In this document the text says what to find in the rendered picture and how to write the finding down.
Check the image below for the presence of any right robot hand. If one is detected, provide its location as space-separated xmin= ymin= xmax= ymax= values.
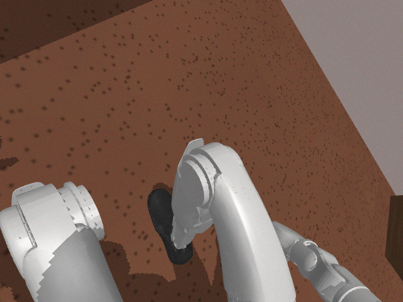
xmin=272 ymin=221 xmax=305 ymax=263

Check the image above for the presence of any right robot foot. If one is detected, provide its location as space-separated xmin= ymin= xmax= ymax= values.
xmin=147 ymin=189 xmax=193 ymax=265

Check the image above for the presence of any right robot arm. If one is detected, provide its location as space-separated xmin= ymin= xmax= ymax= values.
xmin=290 ymin=239 xmax=381 ymax=302

